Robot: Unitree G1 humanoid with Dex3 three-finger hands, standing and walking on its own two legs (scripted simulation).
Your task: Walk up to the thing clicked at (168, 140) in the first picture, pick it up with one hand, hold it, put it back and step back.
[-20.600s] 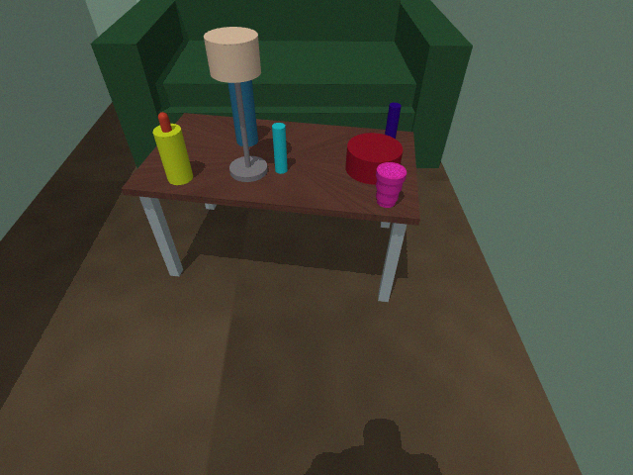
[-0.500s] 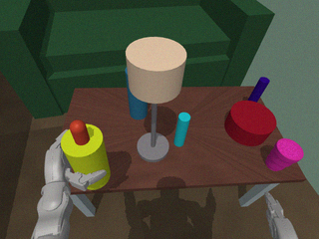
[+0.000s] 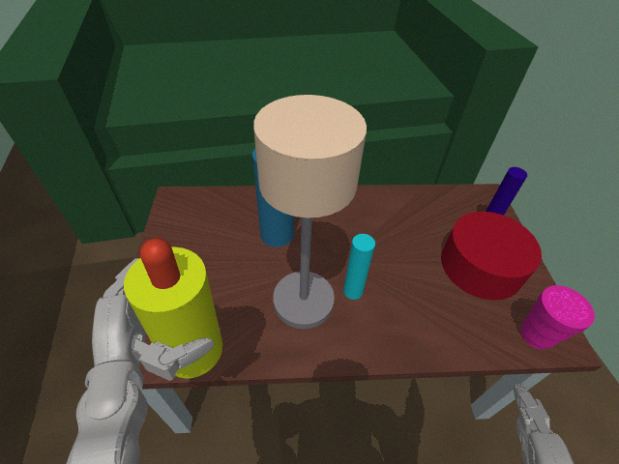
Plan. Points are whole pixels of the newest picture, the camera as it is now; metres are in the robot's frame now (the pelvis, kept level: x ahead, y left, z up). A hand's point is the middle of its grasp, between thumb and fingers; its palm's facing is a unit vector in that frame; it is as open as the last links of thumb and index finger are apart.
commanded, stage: hold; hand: left
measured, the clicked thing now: (176, 306) +0.33 +0.17 +0.07
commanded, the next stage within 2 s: none
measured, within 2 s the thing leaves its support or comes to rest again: neither
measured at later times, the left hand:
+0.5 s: hand (167, 316) +0.31 +0.17 +0.07, palm faces +0.20 -0.98 -0.03, open 11.5 cm
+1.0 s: hand (161, 329) +0.30 +0.18 +0.06, palm faces +0.21 -0.98 -0.03, open 11.5 cm
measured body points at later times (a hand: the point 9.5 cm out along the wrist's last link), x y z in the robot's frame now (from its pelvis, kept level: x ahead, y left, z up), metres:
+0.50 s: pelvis +0.00 +0.00 +0.01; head +0.03 +0.00 +0.46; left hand +0.30 +0.22 +0.07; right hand +0.16 -0.26 -0.03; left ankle +0.02 +0.12 -0.68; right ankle -0.01 -0.14 -0.68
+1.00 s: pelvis -0.01 +0.00 +0.01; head +0.02 +0.00 +0.46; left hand +0.28 +0.23 +0.07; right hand +0.15 -0.26 -0.03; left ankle +0.02 +0.12 -0.68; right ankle -0.01 -0.14 -0.68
